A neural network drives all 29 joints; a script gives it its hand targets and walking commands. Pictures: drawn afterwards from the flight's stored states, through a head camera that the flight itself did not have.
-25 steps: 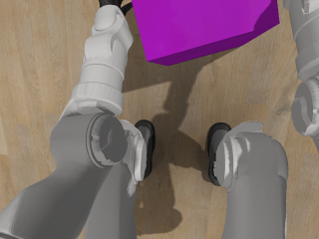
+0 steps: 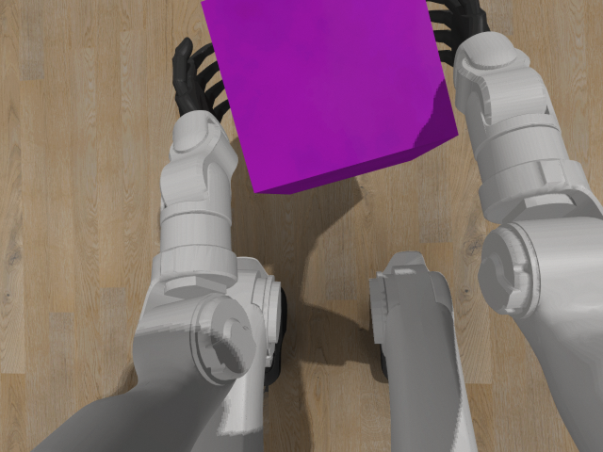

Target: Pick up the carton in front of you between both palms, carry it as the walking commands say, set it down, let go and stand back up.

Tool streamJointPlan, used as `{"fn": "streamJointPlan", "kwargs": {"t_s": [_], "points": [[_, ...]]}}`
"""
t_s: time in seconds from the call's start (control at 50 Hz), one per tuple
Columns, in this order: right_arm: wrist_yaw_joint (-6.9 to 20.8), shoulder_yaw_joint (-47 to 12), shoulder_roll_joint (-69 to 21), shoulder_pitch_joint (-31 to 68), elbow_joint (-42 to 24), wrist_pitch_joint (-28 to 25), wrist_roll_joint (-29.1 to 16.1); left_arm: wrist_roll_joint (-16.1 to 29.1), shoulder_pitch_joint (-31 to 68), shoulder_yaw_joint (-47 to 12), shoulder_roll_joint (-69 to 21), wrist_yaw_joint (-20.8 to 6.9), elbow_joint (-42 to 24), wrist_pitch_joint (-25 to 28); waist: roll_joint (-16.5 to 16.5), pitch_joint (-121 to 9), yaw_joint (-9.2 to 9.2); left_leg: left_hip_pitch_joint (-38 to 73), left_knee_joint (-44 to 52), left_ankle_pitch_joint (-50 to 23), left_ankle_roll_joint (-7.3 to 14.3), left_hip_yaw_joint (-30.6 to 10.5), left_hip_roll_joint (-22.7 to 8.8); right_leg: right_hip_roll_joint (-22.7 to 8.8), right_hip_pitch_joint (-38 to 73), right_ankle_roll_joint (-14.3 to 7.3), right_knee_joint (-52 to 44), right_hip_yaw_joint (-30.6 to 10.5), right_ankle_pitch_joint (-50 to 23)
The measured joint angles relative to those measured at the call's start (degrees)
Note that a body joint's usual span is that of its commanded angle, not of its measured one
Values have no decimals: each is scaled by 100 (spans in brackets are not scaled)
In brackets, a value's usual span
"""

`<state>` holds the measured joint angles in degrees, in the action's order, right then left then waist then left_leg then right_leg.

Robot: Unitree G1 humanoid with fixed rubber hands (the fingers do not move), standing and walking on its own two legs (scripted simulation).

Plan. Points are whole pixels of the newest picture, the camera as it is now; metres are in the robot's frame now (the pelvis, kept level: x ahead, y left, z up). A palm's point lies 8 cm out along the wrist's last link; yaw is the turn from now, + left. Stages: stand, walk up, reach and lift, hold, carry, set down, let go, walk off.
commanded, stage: reach and lift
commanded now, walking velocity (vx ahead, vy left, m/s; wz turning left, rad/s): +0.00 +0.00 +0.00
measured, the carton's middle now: (331, 100) +0.53 -0.04 -0.16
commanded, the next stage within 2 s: none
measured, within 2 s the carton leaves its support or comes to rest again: neither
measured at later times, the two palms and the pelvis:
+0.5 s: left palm (106, 80) +0.48 +0.12 +0.07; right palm (522, 6) +0.50 -0.18 +0.06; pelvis +0.02 +0.00 +0.11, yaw -2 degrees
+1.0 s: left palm out of the picture +0.45 +0.13 +0.23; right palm out of the picture +0.44 -0.17 +0.22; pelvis +0.07 +0.01 +0.25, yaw -3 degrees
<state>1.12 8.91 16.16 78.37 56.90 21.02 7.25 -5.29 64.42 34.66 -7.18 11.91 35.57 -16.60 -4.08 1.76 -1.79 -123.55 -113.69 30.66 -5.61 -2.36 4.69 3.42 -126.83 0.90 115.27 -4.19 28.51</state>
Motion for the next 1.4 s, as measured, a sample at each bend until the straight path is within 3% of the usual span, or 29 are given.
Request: {"fn": "streamJointPlan", "kwargs": {"t_s": [0.1, 0.2, 0.44, 0.66, 1.12, 1.4], "points": [[142, 639, -243, -160, 75, 62, 611, -600, -37, 331, -180, -159, -26, -219, 157, -412, -24, 279, 546, -151, 54, 28, -11, 4, 294, 19, -551, -51, -147], [172, 993, -528, -466, -200, 55, 903, -750, -272, 311, -214, -268, -250, -311, 197, -665, 10, 539, 1024, -267, 78, -8, 12, -52, 593, 13, -1030, -32, -214], [91, 901, -974, -1847, -1432, 244, 597, -463, -1265, -283, -284, -321, -751, -360, 160, -1195, 28, 1416, 1842, -205, 172, -69, -48, -82, 1522, 34, -1907, 15, -143], [-56, 939, -1434, -2943, -1714, 236, 596, -475, -2187, -537, -289, -488, -646, -323, 206, -1512, 10, 2941, 2829, -178, 248, -92, -115, -101, 3058, 9, -2896, 20, -102], [-129, 936, -2110, -5078, -2461, 182, 702, -770, -3850, -1092, -463, -752, -699, -279, 242, -1294, 98, 6843, 5707, -769, 434, -166, -225, -192, 7040, 16, -5864, 23, -684], [-280, 656, -2438, -6127, -3182, 753, 744, -851, -4567, -1680, -254, -932, -979, -901, 313, -864, 145, 9733, 7753, -1375, 494, -200, -319, -240, 9966, 10, -7971, 14, -1310]]}}
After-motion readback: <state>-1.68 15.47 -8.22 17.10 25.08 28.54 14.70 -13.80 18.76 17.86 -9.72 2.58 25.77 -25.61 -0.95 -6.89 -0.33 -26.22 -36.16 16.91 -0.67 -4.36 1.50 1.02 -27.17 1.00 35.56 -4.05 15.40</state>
